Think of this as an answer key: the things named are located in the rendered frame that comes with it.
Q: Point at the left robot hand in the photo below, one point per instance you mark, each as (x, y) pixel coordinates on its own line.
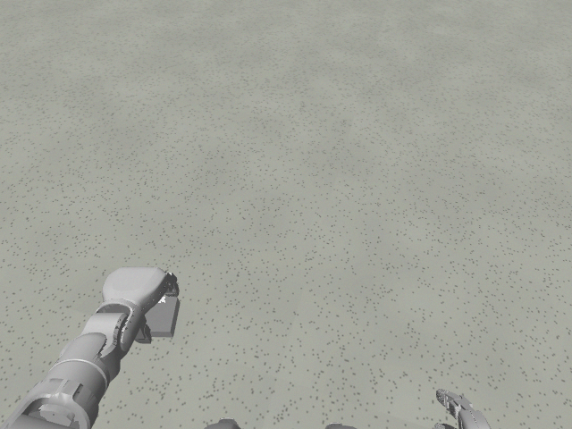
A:
(142, 286)

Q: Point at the left robot arm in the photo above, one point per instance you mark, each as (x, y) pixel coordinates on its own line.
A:
(69, 395)

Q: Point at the small box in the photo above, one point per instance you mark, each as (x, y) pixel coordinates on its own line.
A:
(162, 317)

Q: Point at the right robot hand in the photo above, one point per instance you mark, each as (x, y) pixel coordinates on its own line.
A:
(462, 410)

